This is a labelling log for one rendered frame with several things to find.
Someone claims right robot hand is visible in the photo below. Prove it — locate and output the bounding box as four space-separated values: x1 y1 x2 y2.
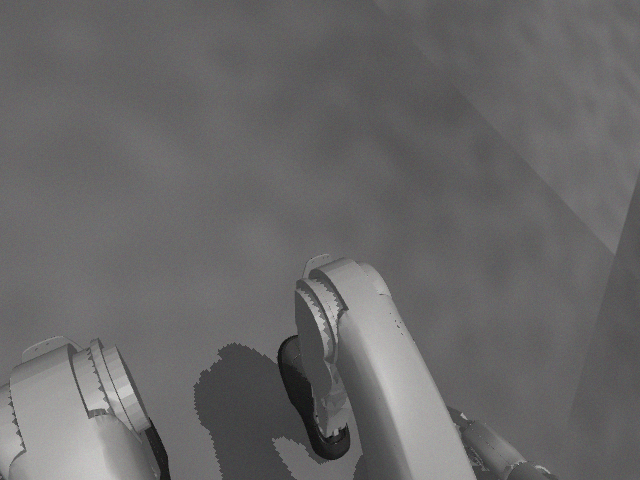
446 406 528 480

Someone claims left robot foot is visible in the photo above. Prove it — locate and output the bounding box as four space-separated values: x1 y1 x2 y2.
144 416 171 480

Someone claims right robot foot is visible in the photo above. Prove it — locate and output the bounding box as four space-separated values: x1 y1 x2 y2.
278 335 350 460

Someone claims right robot arm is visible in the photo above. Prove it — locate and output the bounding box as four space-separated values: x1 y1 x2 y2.
507 462 563 480

